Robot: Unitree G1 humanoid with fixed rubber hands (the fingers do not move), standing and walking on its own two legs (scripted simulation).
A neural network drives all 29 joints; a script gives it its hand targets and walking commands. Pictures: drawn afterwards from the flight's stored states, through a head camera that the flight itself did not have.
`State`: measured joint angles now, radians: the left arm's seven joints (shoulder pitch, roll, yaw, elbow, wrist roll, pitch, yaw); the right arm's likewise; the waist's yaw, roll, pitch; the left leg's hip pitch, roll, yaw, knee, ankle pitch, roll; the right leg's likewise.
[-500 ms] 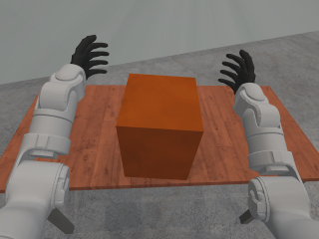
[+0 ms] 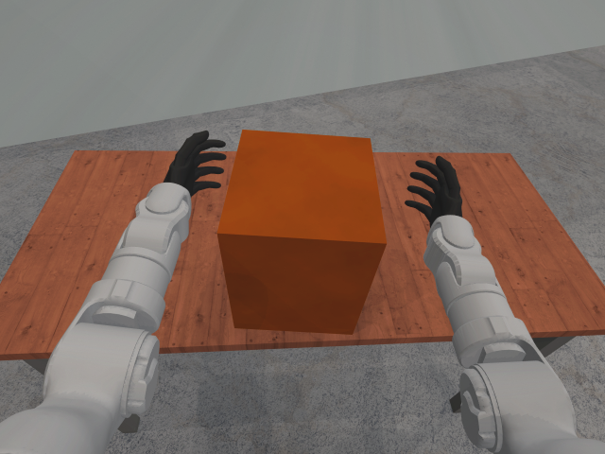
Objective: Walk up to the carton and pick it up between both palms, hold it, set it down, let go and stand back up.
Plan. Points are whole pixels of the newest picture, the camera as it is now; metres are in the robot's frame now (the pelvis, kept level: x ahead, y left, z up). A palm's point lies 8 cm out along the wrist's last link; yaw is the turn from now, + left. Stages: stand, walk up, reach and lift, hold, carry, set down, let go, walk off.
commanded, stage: reach and lift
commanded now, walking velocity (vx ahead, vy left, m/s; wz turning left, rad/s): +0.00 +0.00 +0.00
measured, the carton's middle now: (299, 236) +0.42 -0.03 +0.02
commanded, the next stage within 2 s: none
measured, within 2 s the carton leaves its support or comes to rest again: neither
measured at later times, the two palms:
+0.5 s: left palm (196, 203) +0.43 +0.13 +0.09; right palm (424, 228) +0.38 -0.20 +0.08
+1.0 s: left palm (206, 206) +0.42 +0.11 +0.09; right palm (407, 231) +0.38 -0.18 +0.08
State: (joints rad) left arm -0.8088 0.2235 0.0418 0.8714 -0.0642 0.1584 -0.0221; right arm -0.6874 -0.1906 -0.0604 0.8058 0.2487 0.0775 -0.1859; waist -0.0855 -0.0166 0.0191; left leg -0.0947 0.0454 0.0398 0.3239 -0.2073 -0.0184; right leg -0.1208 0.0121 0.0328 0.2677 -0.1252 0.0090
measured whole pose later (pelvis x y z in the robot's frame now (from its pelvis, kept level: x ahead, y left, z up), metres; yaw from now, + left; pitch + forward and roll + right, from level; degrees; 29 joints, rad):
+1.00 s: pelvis +0.00 +0.00 +0.00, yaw +0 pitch +7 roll -1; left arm -0.81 0.06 0.23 1.07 0.22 -0.16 0.05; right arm -0.69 0.00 -0.26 0.98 -0.05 -0.20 -0.18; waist -0.09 -0.02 -0.09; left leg -0.29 0.05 0.04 0.40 -0.23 -0.02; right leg -0.31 0.01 0.03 0.34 -0.14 0.01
